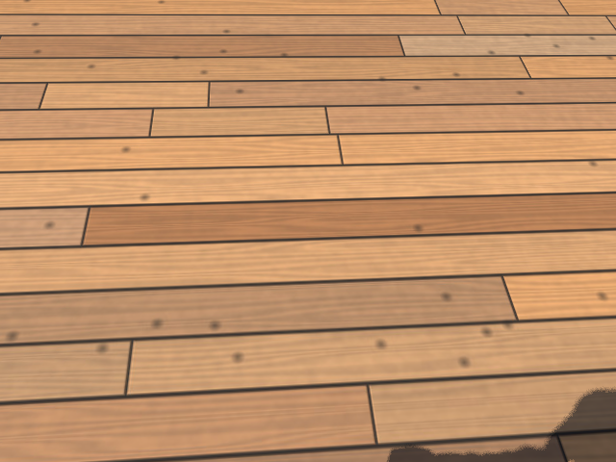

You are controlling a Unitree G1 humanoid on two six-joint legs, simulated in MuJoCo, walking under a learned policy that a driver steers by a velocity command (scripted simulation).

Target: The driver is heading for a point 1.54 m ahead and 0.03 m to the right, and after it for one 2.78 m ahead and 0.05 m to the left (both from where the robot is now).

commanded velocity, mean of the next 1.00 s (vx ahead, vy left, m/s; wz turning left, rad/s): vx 0.43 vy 0.00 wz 0.16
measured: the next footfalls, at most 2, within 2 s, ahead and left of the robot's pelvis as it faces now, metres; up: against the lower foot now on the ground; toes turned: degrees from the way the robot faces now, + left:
right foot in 0.30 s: +0.17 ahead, -0.13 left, +0.00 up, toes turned +14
left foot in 0.76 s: +0.41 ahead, +0.14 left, +0.00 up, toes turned +14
